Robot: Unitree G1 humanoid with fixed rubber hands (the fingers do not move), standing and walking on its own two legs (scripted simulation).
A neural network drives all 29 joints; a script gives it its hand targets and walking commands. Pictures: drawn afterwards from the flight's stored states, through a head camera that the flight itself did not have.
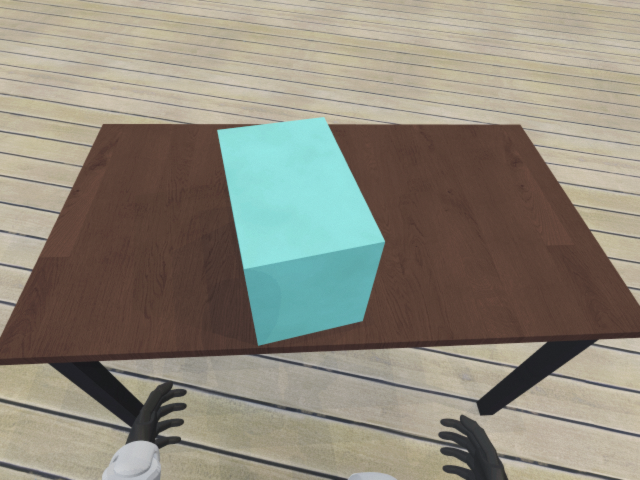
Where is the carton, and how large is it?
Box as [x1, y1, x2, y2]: [217, 117, 384, 345]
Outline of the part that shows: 323,117 217,130 258,345 362,320 384,240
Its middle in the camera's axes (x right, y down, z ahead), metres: -0.05 -0.03 +0.65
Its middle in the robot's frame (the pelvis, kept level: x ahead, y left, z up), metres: +0.49 +0.04 -0.02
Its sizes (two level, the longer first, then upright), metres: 0.285 0.182 0.218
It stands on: a table, 0.63 m high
